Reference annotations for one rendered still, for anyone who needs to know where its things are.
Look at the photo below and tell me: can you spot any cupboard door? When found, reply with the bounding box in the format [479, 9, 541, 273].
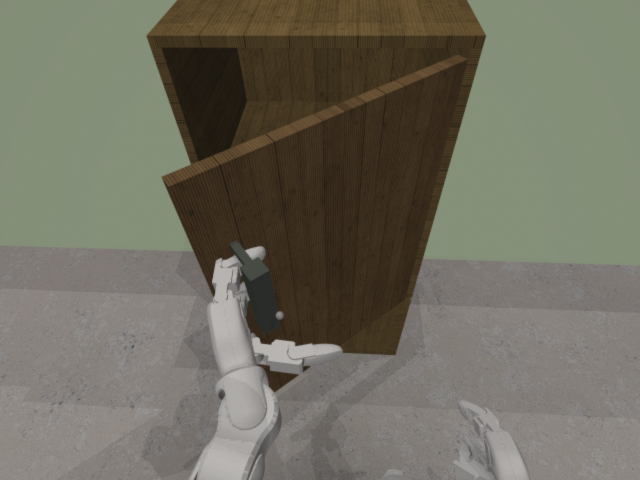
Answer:
[162, 55, 468, 392]

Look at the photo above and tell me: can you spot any robot left hand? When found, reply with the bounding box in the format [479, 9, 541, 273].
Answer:
[207, 246, 343, 378]

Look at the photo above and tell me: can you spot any robot right hand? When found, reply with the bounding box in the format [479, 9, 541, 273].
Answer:
[453, 400, 531, 480]

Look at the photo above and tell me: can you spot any robot left forearm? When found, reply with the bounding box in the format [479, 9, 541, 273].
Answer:
[188, 366, 282, 480]

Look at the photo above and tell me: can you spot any handle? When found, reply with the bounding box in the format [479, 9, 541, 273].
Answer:
[229, 240, 281, 335]

